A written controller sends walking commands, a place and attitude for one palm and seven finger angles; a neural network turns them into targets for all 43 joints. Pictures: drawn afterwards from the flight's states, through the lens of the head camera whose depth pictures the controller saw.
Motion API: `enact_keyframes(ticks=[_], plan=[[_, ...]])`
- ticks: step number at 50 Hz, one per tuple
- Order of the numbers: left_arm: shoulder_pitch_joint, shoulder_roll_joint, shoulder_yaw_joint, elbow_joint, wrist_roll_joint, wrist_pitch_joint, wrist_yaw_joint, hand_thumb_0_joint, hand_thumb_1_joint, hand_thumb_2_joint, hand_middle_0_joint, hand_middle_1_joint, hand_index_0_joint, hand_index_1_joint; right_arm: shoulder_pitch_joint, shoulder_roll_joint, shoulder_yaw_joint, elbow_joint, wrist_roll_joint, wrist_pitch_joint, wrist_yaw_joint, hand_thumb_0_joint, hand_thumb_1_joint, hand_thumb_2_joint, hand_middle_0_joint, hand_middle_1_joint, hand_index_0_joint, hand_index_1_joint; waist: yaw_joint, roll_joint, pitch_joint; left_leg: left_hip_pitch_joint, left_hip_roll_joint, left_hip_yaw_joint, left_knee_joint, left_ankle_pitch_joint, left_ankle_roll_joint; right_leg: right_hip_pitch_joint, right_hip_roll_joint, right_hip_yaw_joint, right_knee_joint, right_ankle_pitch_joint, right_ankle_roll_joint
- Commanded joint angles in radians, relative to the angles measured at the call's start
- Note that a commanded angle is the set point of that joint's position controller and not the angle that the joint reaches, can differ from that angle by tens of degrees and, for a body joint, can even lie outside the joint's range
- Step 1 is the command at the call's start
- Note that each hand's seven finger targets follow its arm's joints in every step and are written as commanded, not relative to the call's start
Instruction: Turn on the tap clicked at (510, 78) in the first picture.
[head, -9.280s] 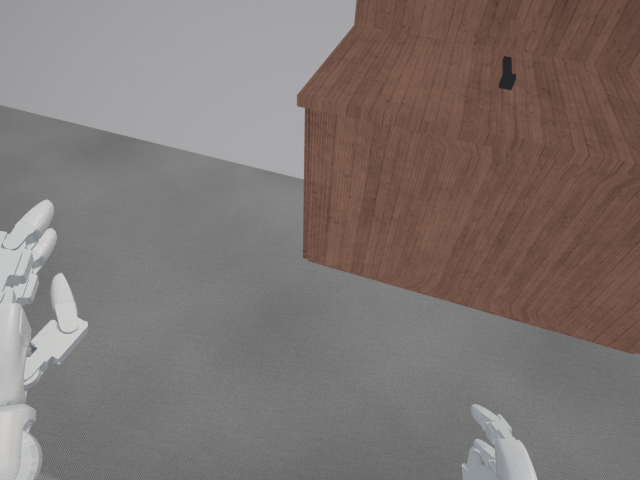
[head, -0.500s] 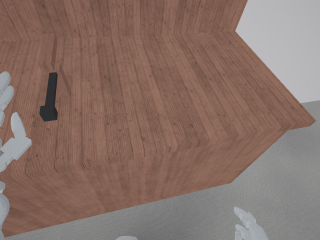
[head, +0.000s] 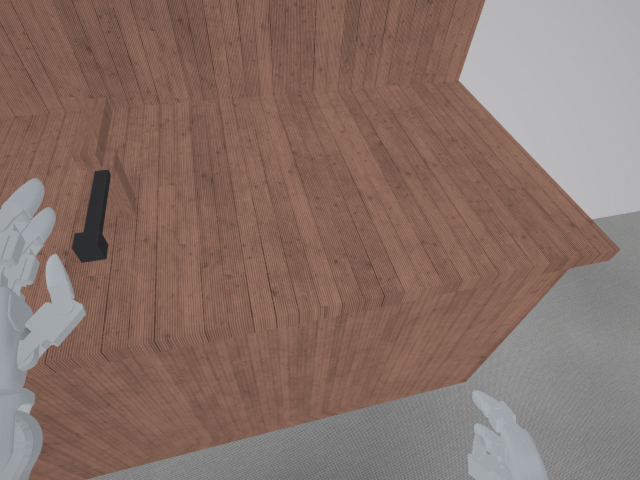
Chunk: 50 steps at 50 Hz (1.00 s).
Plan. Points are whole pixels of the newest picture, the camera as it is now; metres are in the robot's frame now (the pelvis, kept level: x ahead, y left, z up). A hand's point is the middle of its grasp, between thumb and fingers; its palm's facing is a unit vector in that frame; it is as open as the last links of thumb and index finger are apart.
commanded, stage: come to a stop and stand still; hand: left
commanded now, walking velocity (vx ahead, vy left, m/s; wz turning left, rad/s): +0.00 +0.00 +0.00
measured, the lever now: (90, 246) +0.34 +0.32 +0.09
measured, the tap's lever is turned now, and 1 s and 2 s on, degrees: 0 0 0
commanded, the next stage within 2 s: look again from close up in 0.78 s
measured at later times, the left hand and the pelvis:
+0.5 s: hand (105, 300) +0.24 +0.25 +0.14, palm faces +0.26 -0.88 -0.39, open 7.4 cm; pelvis +0.01 +0.01 +0.00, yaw -2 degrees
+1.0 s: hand (80, 302) +0.23 +0.26 +0.15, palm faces +0.39 -0.87 -0.30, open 7.4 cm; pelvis +0.01 +0.01 +0.00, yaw -1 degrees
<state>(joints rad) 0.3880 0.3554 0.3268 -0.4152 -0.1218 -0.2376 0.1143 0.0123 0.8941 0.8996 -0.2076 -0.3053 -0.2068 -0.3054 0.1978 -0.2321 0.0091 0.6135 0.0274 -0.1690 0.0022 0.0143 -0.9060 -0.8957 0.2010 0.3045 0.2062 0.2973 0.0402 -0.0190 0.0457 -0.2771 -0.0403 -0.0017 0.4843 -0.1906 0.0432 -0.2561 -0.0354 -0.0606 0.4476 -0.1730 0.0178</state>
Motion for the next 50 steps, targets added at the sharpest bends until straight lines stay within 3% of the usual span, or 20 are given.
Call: enact_keyframes(ticks=[1,5,6,7,8,9,10,12,13,16,18,20,21,22,26,32,37,40,46,50], plan=[[-0.065,0.239,0.155,-0.225,-0.004,-0.062,0.023,0.000,0.900,0.900,-0.200,-0.300,-0.200,-0.300,-0.106,-0.107,-0.043,-0.160,0.013,-0.055,-0.006,0.000,-0.900,-0.900,0.200,0.300,0.200,0.300,-0.015,0.080,-0.173,0.040,0.096,-0.127,-0.096,0.013,-0.043,0.075,-0.082,0.108,-0.068,0.037,-0.040],[-0.027,0.208,0.136,-0.221,-0.013,-0.069,0.016,0.000,0.900,0.900,-0.200,-0.300,-0.200,-0.300,-0.091,-0.105,-0.045,-0.165,0.014,-0.051,-0.007,0.000,-0.900,-0.900,0.200,0.300,0.200,0.300,-0.017,0.073,-0.164,0.035,0.104,-0.133,-0.107,0.020,-0.046,0.072,-0.083,0.094,-0.067,0.030,-0.037],[-0.893,0.949,0.339,-0.614,0.096,-0.211,0.038,0.000,0.900,0.900,-0.200,-0.300,-0.200,-0.300,0.077,-0.131,0.151,-0.278,0.060,-0.006,-0.092,0.000,-0.900,-0.900,0.200,0.300,0.200,0.300,-0.087,0.287,-0.080,-0.114,0.074,-0.086,-0.092,-0.256,-0.008,0.063,0.014,0.093,-0.030,-0.197,0.043],[-0.500,0.436,0.353,-0.171,0.124,-0.131,0.018,0.000,0.900,0.900,-0.200,-0.300,-0.200,-0.300,0.021,-0.033,0.023,-0.240,0.035,-0.032,-0.087,0.000,-0.900,-0.900,0.200,0.300,0.200,0.300,-0.015,0.047,-0.107,-0.103,0.173,-0.109,-0.092,-0.296,-0.009,-0.045,-0.054,0.039,-0.020,-0.287,-0.004],[-0.400,0.337,0.236,-0.136,0.105,-0.096,0.009,0.000,0.900,0.900,-0.200,-0.300,-0.200,-0.300,-0.048,-0.070,0.028,-0.213,0.002,-0.029,-0.046,0.000,-0.900,-0.900,0.200,0.300,0.200,0.300,-0.033,-0.031,-0.061,-0.092,0.135,-0.061,-0.106,-0.240,-0.012,-0.039,-0.029,0.048,-0.076,-0.290,-0.015],[-0.352,0.395,0.261,-0.052,0.096,-0.092,0.016,0.000,0.900,0.900,-0.200,-0.300,-0.200,-0.300,-0.043,-0.156,-0.009,-0.210,-0.015,-0.031,-0.033,0.000,-0.900,-0.900,0.200,0.300,0.200,0.300,-0.008,-0.002,-0.058,-0.073,0.106,-0.042,-0.074,-0.239,-0.024,-0.067,-0.025,0.096,-0.109,-0.254,-0.038],[-0.291,0.334,0.210,-0.018,0.081,-0.101,-0.002,0.000,0.900,0.900,-0.200,-0.300,-0.200,-0.300,-0.003,-0.148,-0.023,-0.207,-0.024,-0.038,-0.020,0.000,-0.900,-0.900,0.200,0.300,0.200,0.300,-0.013,-0.007,-0.093,-0.065,0.086,-0.033,-0.038,-0.240,-0.031,-0.063,-0.049,0.141,-0.118,-0.210,-0.059],[-0.115,0.230,0.136,0.024,0.059,-0.092,-0.018,0.000,0.900,0.900,-0.200,-0.300,-0.200,-0.300,0.031,-0.150,-0.035,-0.208,-0.019,-0.040,0.004,0.000,-0.900,-0.900,0.200,0.300,0.200,0.300,0.000,0.093,-0.154,-0.019,0.095,-0.028,-0.058,-0.225,-0.031,-0.027,-0.054,0.127,-0.085,-0.144,-0.067],[-0.084,0.225,0.117,-0.043,0.048,-0.099,-0.017,0.000,0.900,0.900,-0.200,-0.300,-0.200,-0.300,0.027,-0.150,-0.038,-0.214,-0.016,-0.049,0.018,0.000,-0.900,-0.900,0.200,0.300,0.200,0.300,0.005,0.103,-0.150,-0.023,0.089,-0.031,-0.060,-0.202,-0.029,-0.014,-0.058,0.128,-0.081,-0.119,-0.068],[0.020,0.207,0.111,-0.089,0.028,-0.112,-0.008,0.000,0.900,0.900,-0.200,-0.300,-0.200,-0.300,-0.022,-0.133,-0.030,-0.206,-0.003,-0.070,0.041,0.000,-0.900,-0.900,0.200,0.300,0.200,0.300,0.012,0.020,-0.141,0.018,0.097,-0.036,-0.080,-0.102,-0.025,-0.009,-0.047,0.105,-0.062,-0.053,-0.054],[-0.009,0.252,0.157,-0.147,0.027,-0.127,0.004,0.000,0.900,0.900,-0.200,-0.300,-0.200,-0.300,-0.013,-0.135,-0.036,-0.197,-0.013,-0.074,0.036,0.000,-0.900,-0.900,0.200,0.300,0.200,0.300,0.007,-0.065,-0.132,-0.016,0.096,-0.052,-0.080,-0.088,-0.030,0.011,-0.053,0.105,-0.060,-0.026,-0.042],[-0.039,0.291,0.203,-0.176,0.024,-0.141,0.006,0.000,0.900,0.900,-0.200,-0.300,-0.200,-0.300,-0.031,-0.128,-0.028,-0.178,-0.024,-0.074,0.028,0.000,-0.900,-0.900,0.200,0.300,0.200,0.300,-0.003,-0.083,-0.125,-0.030,0.089,-0.068,-0.073,-0.075,-0.030,0.007,-0.061,0.120,-0.058,-0.018,-0.044],[-0.113,0.367,0.256,-0.243,0.028,-0.147,0.013,0.000,0.900,0.900,-0.200,-0.300,-0.200,-0.300,-0.062,-0.133,-0.025,-0.177,-0.025,-0.069,0.022,0.000,-0.900,-0.900,0.200,0.300,0.200,0.300,-0.008,-0.028,-0.148,-0.018,0.090,-0.073,-0.077,-0.050,-0.028,0.022,-0.059,0.118,-0.033,-0.001,-0.044],[-0.126,0.328,0.226,-0.226,0.032,-0.151,0.009,0.000,0.900,0.900,-0.200,-0.300,-0.200,-0.300,-0.048,-0.120,-0.021,-0.162,-0.031,-0.067,0.015,0.000,-0.900,-0.900,0.200,0.300,0.200,0.300,-0.014,0.009,-0.159,-0.031,0.095,-0.081,-0.087,-0.042,-0.026,0.040,-0.060,0.104,-0.014,0.005,-0.045],[-0.150,0.346,0.218,-0.337,0.030,-0.146,0.007,0.000,0.900,0.900,-0.200,-0.300,-0.200,-0.300,-0.052,-0.115,-0.018,-0.158,-0.022,-0.081,0.012,0.000,-0.900,-0.900,0.200,0.300,0.200,0.300,-0.008,0.213,-0.242,0.040,0.113,-0.109,-0.080,0.167,-0.041,0.083,-0.050,0.076,0.064,0.062,-0.043],[0.021,0.253,0.179,-0.297,0.025,-0.127,-0.002,0.000,0.900,0.900,-0.200,-0.300,-0.200,-0.300,-0.017,-0.118,-0.040,-0.144,-0.022,-0.076,0.033,0.000,-0.900,-0.900,0.200,0.300,0.200,0.300,-0.009,0.121,-0.256,0.154,0.154,-0.109,-0.041,0.504,-0.066,0.030,-0.040,0.027,0.069,0.004,-0.029],[0.019,0.187,0.153,-0.174,0.012,-0.095,-0.003,0.000,0.900,0.900,-0.200,-0.300,-0.200,-0.300,-0.050,-0.123,-0.051,-0.160,-0.007,-0.037,0.020,0.000,-0.900,-0.900,0.200,0.300,0.200,0.300,-0.018,0.038,-0.143,0.043,0.143,-0.104,-0.114,0.137,-0.074,0.048,-0.051,0.057,-0.006,0.040,-0.032],[-0.036,0.194,0.147,-0.161,0.014,-0.084,-0.002,0.000,0.900,0.900,-0.200,-0.300,-0.200,-0.300,-0.081,-0.113,-0.047,-0.173,0.000,-0.026,0.005,0.000,-0.900,-0.900,0.200,0.300,0.200,0.300,-0.025,-0.007,-0.109,0.021,0.127,-0.105,-0.132,-0.076,-0.050,0.030,-0.064,0.098,-0.061,-0.009,-0.035],[-0.140,0.196,0.113,-0.286,0.040,-0.062,0.005,0.000,0.900,0.900,-0.200,-0.300,-0.200,-0.300,-0.132,-0.103,-0.030,-0.196,0.001,-0.028,-0.013,0.000,-0.900,-0.900,0.200,0.300,0.200,0.300,-0.025,0.086,-0.154,0.051,0.123,-0.101,-0.145,-0.105,-0.031,0.069,-0.054,0.112,-0.071,-0.009,-0.036],[-0.111,0.184,0.108,-0.306,0.050,-0.052,0.013,0.000,0.900,0.900,-0.200,-0.300,-0.200,-0.300,-0.123,-0.098,-0.026,-0.199,-0.007,-0.031,-0.019,0.000,-0.900,-0.900,0.200,0.300,0.200,0.300,-0.023,0.110,-0.162,0.041,0.121,-0.099,-0.133,-0.063,-0.030,0.103,-0.056,0.108,-0.074,0.039,-0.040]])
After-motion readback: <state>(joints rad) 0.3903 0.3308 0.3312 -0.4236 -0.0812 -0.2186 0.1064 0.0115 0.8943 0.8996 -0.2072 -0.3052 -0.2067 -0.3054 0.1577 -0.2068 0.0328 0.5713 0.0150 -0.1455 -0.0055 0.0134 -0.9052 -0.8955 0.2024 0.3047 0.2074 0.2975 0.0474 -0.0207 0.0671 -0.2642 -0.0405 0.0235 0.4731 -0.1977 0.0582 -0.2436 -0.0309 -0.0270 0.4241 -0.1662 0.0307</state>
